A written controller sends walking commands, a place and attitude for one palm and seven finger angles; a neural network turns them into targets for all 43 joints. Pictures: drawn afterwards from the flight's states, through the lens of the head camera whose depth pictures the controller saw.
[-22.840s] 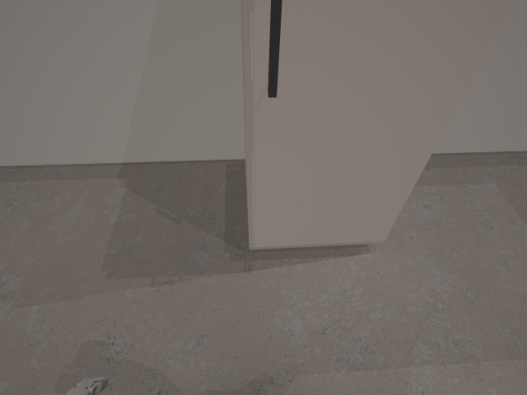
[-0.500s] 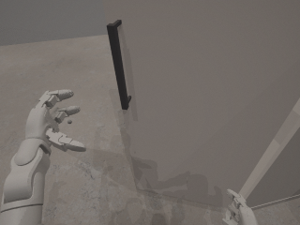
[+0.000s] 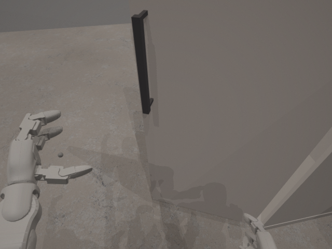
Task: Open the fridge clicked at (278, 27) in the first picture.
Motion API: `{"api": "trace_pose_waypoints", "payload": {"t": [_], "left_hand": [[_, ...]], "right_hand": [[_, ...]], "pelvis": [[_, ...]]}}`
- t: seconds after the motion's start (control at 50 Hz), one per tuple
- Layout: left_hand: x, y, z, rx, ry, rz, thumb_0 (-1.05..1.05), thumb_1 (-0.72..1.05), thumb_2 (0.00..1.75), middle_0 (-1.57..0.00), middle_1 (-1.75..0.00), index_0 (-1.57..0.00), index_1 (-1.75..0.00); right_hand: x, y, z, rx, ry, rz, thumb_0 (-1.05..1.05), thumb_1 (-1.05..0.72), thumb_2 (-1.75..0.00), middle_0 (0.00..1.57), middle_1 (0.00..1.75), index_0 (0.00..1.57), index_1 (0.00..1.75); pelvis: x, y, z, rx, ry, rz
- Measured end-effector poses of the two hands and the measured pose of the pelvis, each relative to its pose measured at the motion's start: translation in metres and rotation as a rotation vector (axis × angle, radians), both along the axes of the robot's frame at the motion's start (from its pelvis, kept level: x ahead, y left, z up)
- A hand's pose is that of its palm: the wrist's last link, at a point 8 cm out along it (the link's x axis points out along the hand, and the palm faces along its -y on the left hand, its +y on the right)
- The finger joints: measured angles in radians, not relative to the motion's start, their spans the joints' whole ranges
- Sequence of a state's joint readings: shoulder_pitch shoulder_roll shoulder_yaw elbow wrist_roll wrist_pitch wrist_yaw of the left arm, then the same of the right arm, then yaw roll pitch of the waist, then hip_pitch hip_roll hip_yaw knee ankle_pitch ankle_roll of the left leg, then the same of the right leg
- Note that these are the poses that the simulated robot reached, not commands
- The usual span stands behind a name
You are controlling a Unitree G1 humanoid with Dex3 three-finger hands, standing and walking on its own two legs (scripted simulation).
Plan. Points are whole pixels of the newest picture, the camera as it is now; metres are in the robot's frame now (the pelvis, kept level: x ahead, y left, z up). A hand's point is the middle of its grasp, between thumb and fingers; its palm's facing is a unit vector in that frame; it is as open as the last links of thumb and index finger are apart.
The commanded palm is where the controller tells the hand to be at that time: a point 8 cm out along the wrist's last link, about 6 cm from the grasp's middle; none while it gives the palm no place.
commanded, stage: draw the hand back to the body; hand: left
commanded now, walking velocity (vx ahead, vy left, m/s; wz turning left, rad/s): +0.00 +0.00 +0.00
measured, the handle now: (145, 68) +0.51 +0.13 +0.20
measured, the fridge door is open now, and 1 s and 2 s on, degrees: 64 64 64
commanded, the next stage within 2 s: step back with the hand held close in 0.80 s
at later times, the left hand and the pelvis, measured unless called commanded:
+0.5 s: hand (38, 170) +0.20 +0.28 +0.15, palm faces +0.47 -0.80 -0.39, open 8.1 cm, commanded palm +0.15 +0.31 +0.17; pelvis +0.01 +0.01 +0.00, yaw +0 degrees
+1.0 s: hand (39, 161) +0.21 +0.27 +0.17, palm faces +0.48 -0.78 -0.40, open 7.4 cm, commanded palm +0.15 +0.30 +0.18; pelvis +0.01 +0.00 +0.00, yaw +0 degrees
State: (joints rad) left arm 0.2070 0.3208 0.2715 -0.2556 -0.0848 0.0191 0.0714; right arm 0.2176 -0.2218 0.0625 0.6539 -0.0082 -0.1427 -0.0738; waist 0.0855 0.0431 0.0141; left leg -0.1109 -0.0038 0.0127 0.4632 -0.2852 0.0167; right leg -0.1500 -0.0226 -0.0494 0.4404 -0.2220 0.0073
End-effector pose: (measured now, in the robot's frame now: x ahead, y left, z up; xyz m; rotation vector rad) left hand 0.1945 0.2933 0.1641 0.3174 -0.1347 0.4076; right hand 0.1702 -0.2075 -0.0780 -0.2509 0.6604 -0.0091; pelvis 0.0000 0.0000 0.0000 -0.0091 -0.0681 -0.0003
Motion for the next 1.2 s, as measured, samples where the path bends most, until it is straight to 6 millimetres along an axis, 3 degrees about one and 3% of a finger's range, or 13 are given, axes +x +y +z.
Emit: {"api": "trace_pose_waypoints", "payload": {"t": [0.16,0.58,0.88,1.04,1.2], "left_hand": [[-0.008,0.004,0.009,0.074,-0.031,0.009,0.00,0.11,0.52,-0.23,-0.76,-0.23,-0.76],[-0.045,0.022,0.007,0.114,0.015,0.111,0.02,0.80,0.86,-0.21,-0.35,-0.21,-0.36],[-0.036,0.012,0.007,0.111,0.018,0.077,0.02,0.88,0.90,-0.21,-0.30,-0.21,-0.31],[-0.030,0.014,0.024,0.195,-0.057,0.055,0.02,0.89,0.90,-0.21,-0.30,-0.21,-0.31],[-0.033,0.007,0.006,0.234,0.035,-0.066,0.02,0.89,0.90,-0.21,-0.30,-0.21,-0.31]], "right_hand": [[-0.014,-0.009,-0.008,-0.015,0.048,-0.055,0.02,-0.90,-0.90,0.20,0.30,0.20,0.30],[0.025,0.000,0.008,-0.015,-0.039,-0.016,0.02,-0.90,-0.90,0.20,0.30,0.20,0.29],[0.014,-0.002,0.003,-0.002,-0.013,-0.033,0.02,-0.90,-0.90,0.20,0.30,0.20,0.30],[0.005,-0.013,0.001,-0.023,0.022,-0.059,0.02,-0.90,-0.90,0.20,0.30,0.20,0.30],[-0.014,-0.021,0.006,-0.050,0.029,-0.157,0.02,-0.90,-0.90,0.20,0.30,0.20,0.30]], "pelvis": [[0.008,0.004,0.001,0.000,-0.002,-0.006],[0.013,0.005,0.002,-0.003,-0.005,0.005],[0.012,0.001,0.002,-0.001,-0.012,-0.002],[0.005,0.001,0.000,-0.010,0.035,0.004],[-0.011,0.013,-0.003,0.003,0.085,-0.018]]}}
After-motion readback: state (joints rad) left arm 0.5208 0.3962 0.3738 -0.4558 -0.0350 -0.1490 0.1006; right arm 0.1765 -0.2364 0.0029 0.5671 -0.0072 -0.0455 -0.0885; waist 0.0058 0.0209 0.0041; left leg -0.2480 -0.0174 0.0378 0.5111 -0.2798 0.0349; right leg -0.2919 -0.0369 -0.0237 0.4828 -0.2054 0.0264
